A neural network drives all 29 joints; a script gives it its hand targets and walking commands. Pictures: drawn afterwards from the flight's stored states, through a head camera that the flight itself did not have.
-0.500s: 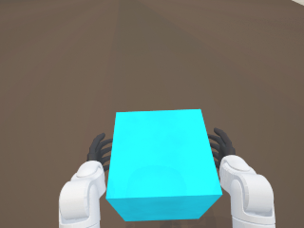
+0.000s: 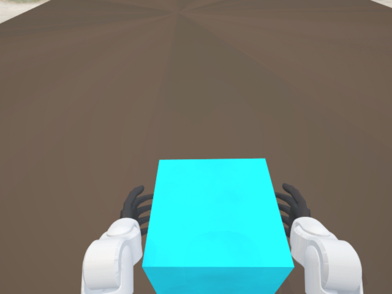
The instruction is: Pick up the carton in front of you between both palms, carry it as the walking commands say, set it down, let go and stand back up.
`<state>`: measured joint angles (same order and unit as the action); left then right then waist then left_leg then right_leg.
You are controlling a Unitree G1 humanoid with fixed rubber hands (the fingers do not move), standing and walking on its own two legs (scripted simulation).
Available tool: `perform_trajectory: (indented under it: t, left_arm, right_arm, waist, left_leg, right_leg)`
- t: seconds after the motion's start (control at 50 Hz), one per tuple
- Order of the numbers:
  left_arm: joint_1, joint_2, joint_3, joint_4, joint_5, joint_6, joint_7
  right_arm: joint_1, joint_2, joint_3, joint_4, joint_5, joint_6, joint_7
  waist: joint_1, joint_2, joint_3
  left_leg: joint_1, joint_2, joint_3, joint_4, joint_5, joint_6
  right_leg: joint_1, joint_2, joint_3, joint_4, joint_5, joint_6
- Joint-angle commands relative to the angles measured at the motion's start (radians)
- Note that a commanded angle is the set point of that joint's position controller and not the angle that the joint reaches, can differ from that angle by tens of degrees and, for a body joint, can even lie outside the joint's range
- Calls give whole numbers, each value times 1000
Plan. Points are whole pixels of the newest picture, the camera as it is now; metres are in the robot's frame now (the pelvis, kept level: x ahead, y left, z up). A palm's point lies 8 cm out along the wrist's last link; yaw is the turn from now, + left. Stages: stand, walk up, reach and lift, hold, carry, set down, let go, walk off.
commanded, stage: carry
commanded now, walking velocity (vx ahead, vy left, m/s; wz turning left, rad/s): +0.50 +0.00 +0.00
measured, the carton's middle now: (212, 236) +0.26 +0.00 +0.01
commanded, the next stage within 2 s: none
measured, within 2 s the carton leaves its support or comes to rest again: neither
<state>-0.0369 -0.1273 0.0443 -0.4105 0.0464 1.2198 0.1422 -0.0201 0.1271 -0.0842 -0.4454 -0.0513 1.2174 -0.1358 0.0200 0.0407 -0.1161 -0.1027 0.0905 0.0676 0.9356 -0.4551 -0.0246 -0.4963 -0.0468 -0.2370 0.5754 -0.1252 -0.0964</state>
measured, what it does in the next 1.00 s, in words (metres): walks ahead: left foot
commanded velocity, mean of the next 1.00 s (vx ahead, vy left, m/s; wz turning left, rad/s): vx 0.50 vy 0.00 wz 0.00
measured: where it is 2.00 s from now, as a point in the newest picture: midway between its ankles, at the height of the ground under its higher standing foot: (212, 166)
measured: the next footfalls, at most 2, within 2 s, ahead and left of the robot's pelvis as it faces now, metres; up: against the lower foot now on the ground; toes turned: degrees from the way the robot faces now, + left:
left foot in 0.48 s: +0.52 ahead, +0.12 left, +0.00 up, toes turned +10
right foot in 1.02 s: +0.88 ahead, -0.10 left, +0.00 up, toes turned -13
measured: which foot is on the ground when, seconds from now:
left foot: up 0.00-0.46, down 0.48-1.00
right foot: down 0.00-0.52, up 0.54-1.00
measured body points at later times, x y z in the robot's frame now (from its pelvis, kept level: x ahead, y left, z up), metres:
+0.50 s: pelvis +0.34 +0.03 +0.00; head +0.31 +0.04 +0.45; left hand +0.58 +0.17 +0.10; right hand +0.58 -0.13 +0.11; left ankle +0.48 +0.12 -0.72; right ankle +0.12 -0.08 -0.71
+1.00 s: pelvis +0.67 +0.01 +0.01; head +0.65 +0.01 +0.46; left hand +0.92 +0.16 +0.10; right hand +0.91 -0.15 +0.10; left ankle +0.48 +0.12 -0.72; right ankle +0.83 -0.10 -0.71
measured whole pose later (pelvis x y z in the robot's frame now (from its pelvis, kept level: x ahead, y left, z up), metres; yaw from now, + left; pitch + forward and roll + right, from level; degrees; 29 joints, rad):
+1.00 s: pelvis +0.67 +0.01 +0.01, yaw -1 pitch +3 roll +0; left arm 0.01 -0.13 0.04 -0.55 0.05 1.24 0.14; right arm 0.02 0.13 -0.05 -0.53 -0.04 1.20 -0.13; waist -0.01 0.00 -0.12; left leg 0.16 0.05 0.19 0.20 -0.40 -0.04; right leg -0.54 -0.08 -0.20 0.49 0.00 -0.02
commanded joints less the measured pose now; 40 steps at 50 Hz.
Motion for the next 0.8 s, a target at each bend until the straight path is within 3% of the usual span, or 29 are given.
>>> perform_trajectory:
  t: [0.0,0.02,0.04,0.06,0.1,0.16,0.3,0.4,0.44,0.46,0.48,0.5,0.52,0.54,0.56,0.58,0.6,0.66,0.78]
  left_arm:
    - [-327,-839,-601,-123,-276,-39,-128]
    - [-343,-879,-612,-125,-275,-56,-142]
    - [-351,-908,-622,-121,-274,-71,-153]
    - [-349,-925,-632,-119,-275,-83,-164]
    - [-322,-927,-641,-113,-272,-101,-181]
    - [-278,-882,-642,-123,-261,-112,-187]
    - [-251,-724,-618,-196,-252,-84,-137]
    - [-259,-611,-582,-211,-243,-35,-81]
    - [-280,-591,-583,-229,-250,-20,-67]
    - [-292,-585,-588,-243,-255,-13,-63]
    - [-309,-575,-589,-254,-262,-7,-60]
    - [-312,-596,-603,-281,-275,1,-61]
    - [-340,-609,-618,-290,-282,2,-67]
    - [-355,-675,-634,-275,-287,-3,-77]
    - [-365,-730,-641,-265,-290,-10,-90]
    - [-372,-777,-646,-250,-288,-19,-101]
    - [-372,-807,-652,-238,-282,-28,-108]
    - [-334,-834,-655,-214,-253,-44,-112]
    - [-325,-765,-637,-209,-235,-24,-89]
  right_arm:
    - [-356,815,666,-106,264,-26,121]
    - [-353,862,675,-92,263,-42,132]
    - [-343,897,682,-79,256,-58,141]
    - [-331,918,688,-68,247,-72,146]
    - [-298,930,693,-55,225,-96,150]
    - [-269,903,694,-65,208,-109,146]
    - [-278,758,689,-153,243,-73,113]
    - [-277,618,640,-173,250,-22,75]
    - [-279,598,620,-167,252,-10,65]
    - [-264,592,608,-154,251,-6,62]
    - [-255,587,597,-157,247,-2,60]
    - [-279,583,590,-152,258,-5,62]
    - [-262,639,603,-149,271,-7,70]
    - [-290,678,611,-177,279,-12,81]
    - [-309,729,624,-184,285,-19,94]
    - [-335,768,635,-192,288,-26,106]
    - [-352,794,645,-192,292,-33,117]
    - [-332,800,657,-181,300,-42,140]
    - [-307,707,632,-164,289,-24,134]
  waist:
    - [0,-174,-297]
    - [-6,-96,-263]
    - [-11,-104,-249]
    - [-12,-125,-245]
    - [-12,-164,-214]
    - [-11,-171,-144]
    - [-4,-158,-21]
    - [-5,-192,39]
    - [-17,-194,-34]
    - [-34,-145,-111]
    - [-55,-36,-199]
    - [-48,253,-318]
    - [-42,262,-271]
    - [-39,187,-258]
    - [-37,75,-256]
    - [-32,12,-235]
    - [-28,32,-228]
    - [-25,84,-200]
    - [-30,86,-80]
  left_leg:
    - [-516,-10,-79,419,76,47]
    - [-501,31,-84,353,132,56]
    - [-469,55,-85,277,183,55]
    - [-448,48,-59,238,217,51]
    - [-467,52,-27,152,260,35]
    - [-534,60,15,-17,319,2]
    - [-595,36,78,-298,462,-6]
    - [-485,0,129,-438,453,39]
    - [-272,-63,199,-470,395,61]
    - [-60,-104,220,-490,338,63]
    - [148,52,15,-529,207,80]
    - [412,342,-492,-645,52,232]
    - [362,358,-598,-740,265,242]
    - [308,330,-455,-703,412,218]
    - [242,304,-348,-676,498,189]
    - [160,275,-251,-688,492,156]
    - [107,245,-180,-719,419,124]
    - [78,206,-85,-781,325,120]
    - [152,174,-2,-830,405,144]
  right_leg:
    - [648,-330,550,-308,116,-73]
    - [558,-303,458,-321,111,-44]
    - [492,-277,395,-356,12,-11]
    - [458,-261,349,-383,-54,-1]
    - [431,-246,293,-433,-136,-9]
    - [437,-244,247,-492,-134,-29]
    - [526,-209,154,-482,41,-29]
    - [567,-214,103,-411,261,0]
    - [557,-192,41,-223,510,31]
    - [492,-144,-3,-18,531,60]
    - [333,-112,7,238,287,90]
    - [-12,21,49,581,-44,141]
    - [-135,49,178,726,-325,123]
    - [-146,-17,236,783,-314,92]
    - [-129,-57,247,754,-256,78]
    - [-107,-88,248,677,-200,72]
    - [-76,-99,238,605,-153,76]
    - [-85,-89,185,492,-63,93]
    - [-214,-89,114,208,74,128]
